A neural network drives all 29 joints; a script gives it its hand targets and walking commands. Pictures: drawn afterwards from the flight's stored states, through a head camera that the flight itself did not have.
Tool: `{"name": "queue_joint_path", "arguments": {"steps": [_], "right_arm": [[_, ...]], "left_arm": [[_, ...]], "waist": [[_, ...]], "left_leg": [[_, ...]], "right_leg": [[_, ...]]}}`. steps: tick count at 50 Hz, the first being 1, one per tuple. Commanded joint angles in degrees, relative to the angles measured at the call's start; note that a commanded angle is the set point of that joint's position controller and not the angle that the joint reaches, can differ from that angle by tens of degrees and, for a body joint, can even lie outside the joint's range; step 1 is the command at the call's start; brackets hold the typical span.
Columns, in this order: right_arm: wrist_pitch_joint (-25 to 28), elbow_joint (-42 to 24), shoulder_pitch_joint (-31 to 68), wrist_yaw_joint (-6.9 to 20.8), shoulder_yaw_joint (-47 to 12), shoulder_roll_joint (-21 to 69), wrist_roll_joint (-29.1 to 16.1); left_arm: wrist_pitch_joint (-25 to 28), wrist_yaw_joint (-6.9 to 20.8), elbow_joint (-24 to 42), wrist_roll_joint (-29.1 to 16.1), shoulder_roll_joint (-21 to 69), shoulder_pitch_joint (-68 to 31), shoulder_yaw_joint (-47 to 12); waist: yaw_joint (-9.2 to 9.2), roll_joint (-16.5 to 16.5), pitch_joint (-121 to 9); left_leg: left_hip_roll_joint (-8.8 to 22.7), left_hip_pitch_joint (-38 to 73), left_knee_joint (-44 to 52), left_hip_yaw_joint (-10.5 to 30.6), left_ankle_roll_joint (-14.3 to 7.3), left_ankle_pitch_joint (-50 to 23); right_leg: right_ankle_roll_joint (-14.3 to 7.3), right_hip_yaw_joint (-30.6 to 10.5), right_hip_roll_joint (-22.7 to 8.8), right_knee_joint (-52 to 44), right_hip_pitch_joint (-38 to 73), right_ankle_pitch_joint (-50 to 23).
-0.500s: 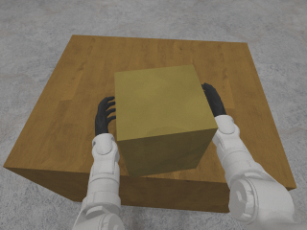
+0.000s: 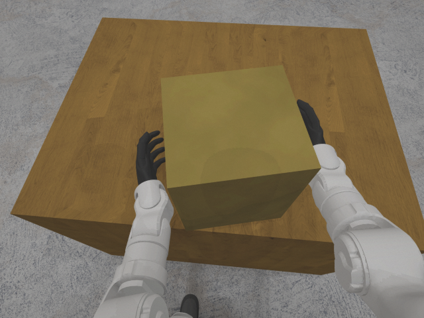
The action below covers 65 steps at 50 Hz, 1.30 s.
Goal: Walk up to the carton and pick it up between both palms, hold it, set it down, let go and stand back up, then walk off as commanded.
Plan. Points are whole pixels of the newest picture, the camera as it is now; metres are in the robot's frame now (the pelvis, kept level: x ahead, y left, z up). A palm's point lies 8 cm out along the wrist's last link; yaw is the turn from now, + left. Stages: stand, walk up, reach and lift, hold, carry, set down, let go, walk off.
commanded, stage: set down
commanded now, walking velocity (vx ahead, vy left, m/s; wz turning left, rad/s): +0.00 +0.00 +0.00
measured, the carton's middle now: (228, 157) +0.42 +0.07 +0.00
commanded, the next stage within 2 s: none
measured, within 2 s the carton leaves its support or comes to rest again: neither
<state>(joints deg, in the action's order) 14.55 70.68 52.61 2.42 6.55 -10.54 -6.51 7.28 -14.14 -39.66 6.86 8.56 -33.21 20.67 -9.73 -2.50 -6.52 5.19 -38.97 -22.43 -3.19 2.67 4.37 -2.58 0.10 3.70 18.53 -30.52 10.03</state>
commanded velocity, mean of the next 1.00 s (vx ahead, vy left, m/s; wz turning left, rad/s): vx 0.00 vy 0.00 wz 0.00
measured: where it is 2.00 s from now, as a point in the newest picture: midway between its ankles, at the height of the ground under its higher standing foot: outside the picture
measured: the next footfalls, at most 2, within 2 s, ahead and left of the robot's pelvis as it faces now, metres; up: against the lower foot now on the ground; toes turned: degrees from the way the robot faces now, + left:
none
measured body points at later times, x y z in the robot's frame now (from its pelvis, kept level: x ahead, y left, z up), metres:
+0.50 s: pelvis -0.02 -0.02 +0.00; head +0.09 -0.01 +0.44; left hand +0.29 +0.22 -0.01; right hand +0.42 -0.17 -0.01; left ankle +0.03 +0.14 -0.73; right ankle -0.04 -0.10 -0.74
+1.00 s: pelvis -0.04 -0.01 +0.00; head +0.01 +0.01 +0.45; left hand +0.25 +0.21 +0.00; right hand +0.33 -0.21 +0.00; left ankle +0.03 +0.14 -0.74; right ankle -0.04 -0.10 -0.74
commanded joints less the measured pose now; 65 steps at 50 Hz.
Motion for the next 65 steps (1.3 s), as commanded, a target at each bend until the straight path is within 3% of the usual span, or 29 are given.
{"name": "queue_joint_path", "arguments": {"steps": [1,4,7,9,12,15,18,21,22,23,25,30,32,34,36,39,41,42,44,45,47,48,52,56,63,65], "right_arm": [[4.9,-6.6,17.1,1.7,-7.2,-14.8,-3.7],[5.9,-7.4,15.5,2.1,-7.2,-16.7,-4.7],[6.3,-9.2,16.0,2.4,-9.1,-16.8,-6.1],[7.2,-12.0,12.4,2.7,-11.0,-16.8,-7.6],[8.6,-14.3,9.7,3.1,-12.4,-17.4,-9.5],[9.5,-16.8,7.3,3.4,-14.4,-17.5,-11.2],[10.0,-18.9,7.8,3.8,-14.9,-18.0,-12.3],[10.1,-21.2,4.5,4.4,-15.5,-19.0,-13.7],[9.9,-21.1,6.7,4.4,-15.1,-18.8,-13.3],[9.8,-22.3,2.6,4.7,-15.4,-19.2,-13.8],[9.2,-21.7,3.6,5.0,-15.4,-19.4,-13.7],[9.5,-20.0,-2.2,6.1,-13.2,-22.0,-14.0],[10.2,-19.6,-6.0,6.5,-13.6,-23.7,-14.7],[10.8,-18.8,-9.2,7.1,-12.7,-25.0,-15.1],[11.4,-19.3,-10.9,7.9,-12.0,-25.9,-15.2],[11.5,-21.5,-11.2,8.7,-10.4,-26.2,-14.9],[11.2,-22.2,-7.0,9.1,-9.6,-25.3,-14.3],[10.8,-22.2,-9.9,9.5,-10.0,-24.9,-14.9],[10.3,-23.0,-9.2,10.0,-10.4,-23.5,-15.2],[10.0,-23.5,-9.7,10.3,-10.9,-23.4,-15.6],[9.8,-23.3,-14.0,11.1,-11.6,-24.7,-16.8],[9.4,-23.4,-13.4,11.1,-11.8,-24.3,-16.6],[8.8,-23.3,-16.0,11.5,-13.4,-23.8,-17.3],[10.5,-25.2,-20.6,11.1,-13.4,-24.3,-17.8],[15.2,-26.8,-27.3,9.6,-16.4,-25.1,-19.4],[17.1,-26.5,-31.6,9.0,-16.8,-25.8,-19.5]], "left_arm": [[1.9,0.6,14.2,0.4,-4.5,-7.3,-9.6],[1.7,1.3,16.5,-0.4,-4.8,-6.1,-10.4],[1.8,2.0,15.7,-1.7,-5.6,-6.2,-10.2],[2.5,2.5,18.3,-2.0,-5.5,-1.6,-10.6],[3.8,2.9,21.3,-2.5,-6.5,0.3,-11.2],[4.9,3.2,22.1,-3.4,-8.2,2.4,-10.9],[5.7,3.3,22.4,-4.8,-9.7,1.3,-11.6],[5.8,3.1,24.4,-6.3,-10.3,3.7,-13.2],[5.8,3.1,22.0,-6.4,-10.8,1.5,-12.9],[5.7,3.0,23.8,-6.5,-10.5,5.0,-13.4],[5.2,3.0,21.5,-7.0,-11.4,2.7,-13.6],[3.3,2.5,24.0,-6.4,-8.9,7.5,-15.0],[2.4,2.4,26.1,-5.3,-7.9,11.7,-15.2],[1.8,2.5,28.1,-4.5,-6.6,14.3,-16.0],[1.2,2.1,30.0,-4.5,-6.0,15.5,-17.0],[0.7,1.2,31.4,-5.5,-6.0,15.1,-18.7],[0.6,0.5,28.9,-6.2,-7.0,10.4,-18.7],[0.5,0.2,29.2,-6.7,-6.7,12.2,-20.1],[0.6,-0.3,27.6,-7.3,-7.8,10.3,-20.3],[0.5,-0.6,27.3,-7.4,-8.2,10.5,-20.4],[-0.3,-1.1,29.3,-7.4,-7.2,14.4,-21.9],[-0.4,-1.2,28.2,-6.7,-8.2,13.3,-20.8],[-1.0,-1.0,24.3,-5.6,-9.0,15.4,-18.6],[-0.7,-0.3,25.4,-4.8,-8.3,20.2,-17.5],[3.2,2.0,29.2,-4.1,-8.5,26.6,-16.1],[4.6,2.6,31.2,-3.9,-7.4,30.6,-16.7]], "waist": [[-1.64,5.1,-52.2],[-0.19,4.0,-50.7],[-0.72,1.4,-48.0],[-0.52,0.3,-48.4],[-0.51,0.5,-48.4],[-0.7,-1.4,-47.1],[-0.58,-1.9,-46.0],[0.68,-2.0,-43.6],[0.04,-2.3,-41.8],[0.69,-2.3,-41.8],[0.53,-2.9,-38.9],[2.14,-1.4,-36.7],[2.45,-0.7,-37.3],[3.54,0.1,-37.0],[4.07,0.6,-34.8],[5.14,0.1,-30.0],[4.56,-1.2,-25.4],[5.38,-2.1,-23.2],[5.01,-3.2,-19.0],[4.57,-3.5,-18.4],[5.6,-3.6,-17.5],[4.56,-3.5,-17.1],[3.5,-5.7,-12.3],[3.53,-6.3,-12.9],[4.31,-7.3,-16.1],[5.89,-7.6,-16.8]], "left_leg": [[-2.4,39.6,-11.6,0.0,2.7,-45.2],[-2.5,38.2,-11.2,0.5,2.4,-44.0],[-3.0,35.4,-10.0,-0.2,1.3,-39.9],[-3.4,33.4,-9.5,-0.3,0.8,-39.3],[-3.7,32.6,-9.0,-0.2,0.4,-36.9],[-4.2,29.8,-8.5,-0.6,-0.5,-33.1],[-4.5,27.3,-7.3,-1.0,-1.0,-27.1],[-4.6,27.2,-7.0,-0.8,-1.5,-23.3],[-4.7,26.1,-6.7,-1.1,-1.7,-20.1],[-4.5,27.2,-6.7,-0.9,-1.7,-20.9],[-4.8,26.4,-6.2,-1.0,-2.1,-17.0],[-4.5,32.2,-5.6,-0.3,-1.6,-19.2],[-4.4,35.0,-6.1,0.2,-1.2,-24.3],[-4.3,37.7,-6.3,1.0,-0.8,-27.5],[-3.8,38.8,-6.0,1.5,-0.8,-25.7],[-3.8,37.2,-4.7,1.4,-1.4,-17.3],[-4.0,33.5,-3.3,0.7,-2.1,-7.6],[-3.7,33.4,-3.0,1.1,-2.4,-4.9],[-3.8,30.7,-2.1,1.0,-3.0,2.2],[-3.8,30.3,-2.0,0.8,-3.3,3.1],[-3.5,32.3,-2.0,1.6,-3.3,2.5],[-3.8,31.7,-2.0,1.0,-3.5,3.3],[-4.3,29.4,-1.7,0.5,-4.2,4.9],[-4.9,29.5,-1.9,0.1,-4.2,0.5],[-6.3,29.0,-2.4,-0.5,-3.9,-10.4],[-6.3,28.9,-2.0,0.3,-3.6,-13.1]], "right_leg": [[-0.6,3.4,4.3,2.3,0.7,-21.1],[0.0,3.4,4.3,3.0,2.1,-23.5],[0.9,2.7,3.7,3.3,4.9,-25.3],[1.4,1.9,3.4,4.6,9.7,-31.5],[1.9,1.3,2.9,5.2,11.1,-32.4],[2.9,0.4,2.3,5.9,13.7,-32.7],[3.3,0.0,1.8,5.8,13.9,-27.5],[3.2,-0.4,1.6,5.5,13.2,-23.1],[3.3,-0.8,1.4,5.1,11.6,-18.8],[3.1,-0.8,1.5,5.2,13.2,-19.4],[3.3,-1.2,1.1,4.6,11.0,-14.3],[2.7,-0.1,1.5,3.4,10.0,-14.2],[2.6,0.2,2.1,3.5,11.3,-20.3],[2.1,1.0,2.5,3.2,11.4,-21.9],[1.6,1.5,2.6,2.2,9.4,-16.8],[1.0,1.9,2.2,1.4,8.0,-8.1],[0.9,1.4,1.5,0.8,6.3,0.5],[0.8,1.1,1.2,0.8,7.0,2.4],[0.9,-0.2,0.4,0.7,6.5,8.7],[0.7,-0.6,0.3,0.8,6.9,10.0],[0.6,-1.0,0.2,1.1,7.9,9.2],[0.6,-1.6,0.0,0.9,7.7,10.8],[0.9,-3.7,-1.1,0.3,10.2,14.3],[1.4,-4.0,-1.1,1.4,14.3,5.4],[3.3,-3.6,-1.7,5.1,23.1,-26.0],[4.0,-3.4,-2.1,6.4,26.3,-36.8]]}}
